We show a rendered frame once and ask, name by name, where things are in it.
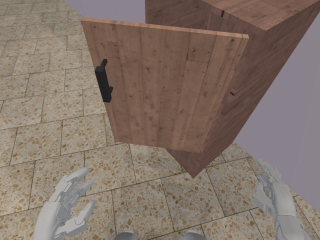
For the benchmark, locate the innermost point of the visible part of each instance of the robot right shin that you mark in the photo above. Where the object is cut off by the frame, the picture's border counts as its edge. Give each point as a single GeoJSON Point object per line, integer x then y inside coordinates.
{"type": "Point", "coordinates": [191, 231]}

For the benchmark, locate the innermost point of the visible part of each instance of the handle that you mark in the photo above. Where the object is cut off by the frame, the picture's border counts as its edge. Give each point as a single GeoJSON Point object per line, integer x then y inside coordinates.
{"type": "Point", "coordinates": [103, 84]}

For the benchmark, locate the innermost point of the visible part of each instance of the cupboard door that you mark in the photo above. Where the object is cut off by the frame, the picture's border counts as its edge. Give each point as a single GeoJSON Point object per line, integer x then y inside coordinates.
{"type": "Point", "coordinates": [168, 82]}

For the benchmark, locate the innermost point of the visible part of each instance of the robot left hand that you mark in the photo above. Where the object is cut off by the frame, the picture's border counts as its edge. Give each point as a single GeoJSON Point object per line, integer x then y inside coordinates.
{"type": "Point", "coordinates": [57, 209]}

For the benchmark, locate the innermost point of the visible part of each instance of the robot right hand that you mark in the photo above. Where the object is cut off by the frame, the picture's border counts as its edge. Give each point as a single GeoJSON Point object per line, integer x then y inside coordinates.
{"type": "Point", "coordinates": [281, 202]}

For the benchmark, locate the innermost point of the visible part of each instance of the robot right forearm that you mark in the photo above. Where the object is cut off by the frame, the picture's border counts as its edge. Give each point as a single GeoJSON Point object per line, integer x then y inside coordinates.
{"type": "Point", "coordinates": [289, 227]}

